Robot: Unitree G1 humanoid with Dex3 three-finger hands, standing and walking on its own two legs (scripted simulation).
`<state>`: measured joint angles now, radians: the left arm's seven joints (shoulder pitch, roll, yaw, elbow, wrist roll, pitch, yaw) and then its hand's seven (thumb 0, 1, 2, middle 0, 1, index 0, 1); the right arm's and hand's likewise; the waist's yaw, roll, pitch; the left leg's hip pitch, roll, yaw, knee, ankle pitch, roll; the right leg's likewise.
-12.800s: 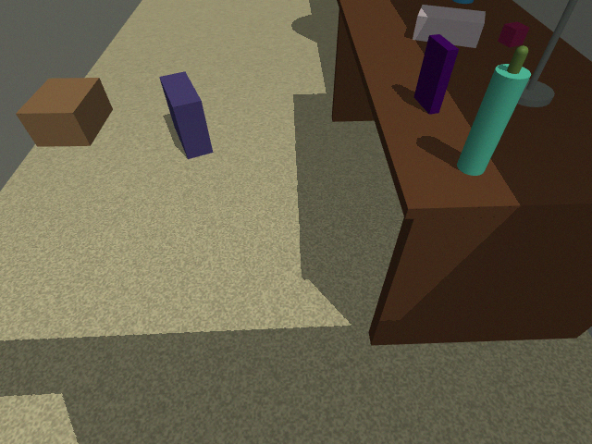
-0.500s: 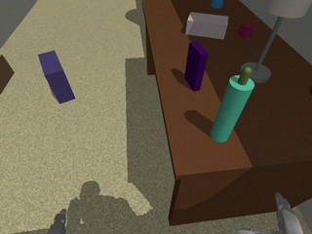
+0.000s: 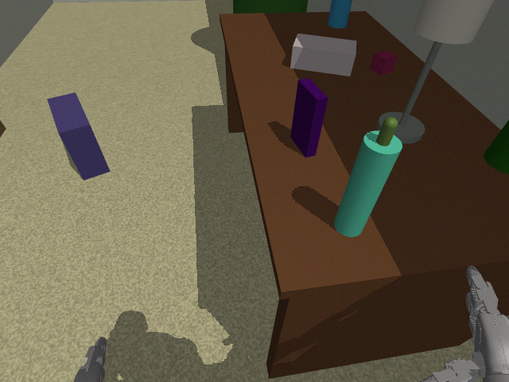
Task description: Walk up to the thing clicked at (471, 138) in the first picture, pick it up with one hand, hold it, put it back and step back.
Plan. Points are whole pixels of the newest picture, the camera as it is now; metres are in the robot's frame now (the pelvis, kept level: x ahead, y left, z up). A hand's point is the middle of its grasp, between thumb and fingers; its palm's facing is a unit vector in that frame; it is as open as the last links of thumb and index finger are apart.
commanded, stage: rise first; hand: right
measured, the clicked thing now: (366, 181) +0.45 -0.21 +0.06
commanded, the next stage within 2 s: go down in 0.78 s
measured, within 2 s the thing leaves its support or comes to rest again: neither
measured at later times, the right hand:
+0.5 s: hand (467, 336) +0.17 -0.25 +0.07, palm faces +0.29 +0.87 -0.40, open 17.5 cm
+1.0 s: hand (473, 329) +0.17 -0.24 +0.10, palm faces +0.29 +0.86 -0.42, open 17.4 cm
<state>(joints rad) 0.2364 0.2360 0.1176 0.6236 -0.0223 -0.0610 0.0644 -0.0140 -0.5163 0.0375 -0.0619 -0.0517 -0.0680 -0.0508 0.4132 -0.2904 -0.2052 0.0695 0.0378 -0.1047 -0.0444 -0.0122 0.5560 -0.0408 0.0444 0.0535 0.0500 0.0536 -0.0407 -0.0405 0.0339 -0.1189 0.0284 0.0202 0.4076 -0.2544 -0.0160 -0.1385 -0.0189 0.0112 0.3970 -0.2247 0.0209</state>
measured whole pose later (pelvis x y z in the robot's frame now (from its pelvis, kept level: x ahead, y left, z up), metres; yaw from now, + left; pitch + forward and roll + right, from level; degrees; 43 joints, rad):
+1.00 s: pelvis -0.02 +0.00 +0.00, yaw +0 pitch -3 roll +0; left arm 0.21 0.22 0.17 0.68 0.00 -0.11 0.03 -0.02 -0.53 0.06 -0.06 -0.05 -0.06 -0.06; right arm 0.50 -0.29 -0.28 -0.19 0.03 -0.29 0.01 -0.01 0.52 -0.06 0.05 0.06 0.06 0.06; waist -0.05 -0.05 0.04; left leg -0.13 0.03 0.03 0.43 -0.24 -0.02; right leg -0.15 -0.01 0.02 0.41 -0.21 0.02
